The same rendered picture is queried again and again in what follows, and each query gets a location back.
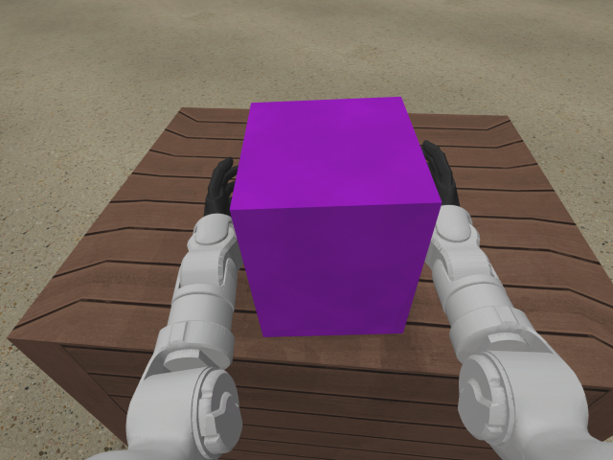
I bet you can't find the robot left forearm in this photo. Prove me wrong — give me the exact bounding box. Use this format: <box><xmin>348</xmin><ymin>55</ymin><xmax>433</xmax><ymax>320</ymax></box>
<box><xmin>126</xmin><ymin>214</ymin><xmax>243</xmax><ymax>443</ymax></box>

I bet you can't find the pedestal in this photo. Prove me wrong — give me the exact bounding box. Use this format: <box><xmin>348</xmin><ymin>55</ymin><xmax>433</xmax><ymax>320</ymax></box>
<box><xmin>7</xmin><ymin>107</ymin><xmax>613</xmax><ymax>460</ymax></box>

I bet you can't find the robot right forearm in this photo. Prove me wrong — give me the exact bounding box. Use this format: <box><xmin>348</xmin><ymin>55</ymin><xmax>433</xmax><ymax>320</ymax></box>
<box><xmin>425</xmin><ymin>205</ymin><xmax>588</xmax><ymax>425</ymax></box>

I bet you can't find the robot right upper arm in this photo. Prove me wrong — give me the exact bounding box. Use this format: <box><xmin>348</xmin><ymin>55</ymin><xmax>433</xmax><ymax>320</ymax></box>
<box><xmin>458</xmin><ymin>351</ymin><xmax>613</xmax><ymax>460</ymax></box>

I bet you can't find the robot left upper arm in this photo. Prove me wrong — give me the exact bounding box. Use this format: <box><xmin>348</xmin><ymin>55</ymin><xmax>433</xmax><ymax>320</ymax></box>
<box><xmin>86</xmin><ymin>366</ymin><xmax>242</xmax><ymax>460</ymax></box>

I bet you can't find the right robot hand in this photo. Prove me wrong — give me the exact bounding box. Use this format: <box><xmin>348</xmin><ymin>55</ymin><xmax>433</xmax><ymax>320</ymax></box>
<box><xmin>421</xmin><ymin>140</ymin><xmax>460</xmax><ymax>207</ymax></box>

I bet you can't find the carton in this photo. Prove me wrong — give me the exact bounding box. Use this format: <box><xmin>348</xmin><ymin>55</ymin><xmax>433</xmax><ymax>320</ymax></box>
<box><xmin>230</xmin><ymin>97</ymin><xmax>442</xmax><ymax>337</ymax></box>

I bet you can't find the left robot hand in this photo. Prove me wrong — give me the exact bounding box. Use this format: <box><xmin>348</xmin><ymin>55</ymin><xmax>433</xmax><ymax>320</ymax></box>
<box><xmin>203</xmin><ymin>157</ymin><xmax>238</xmax><ymax>217</ymax></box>

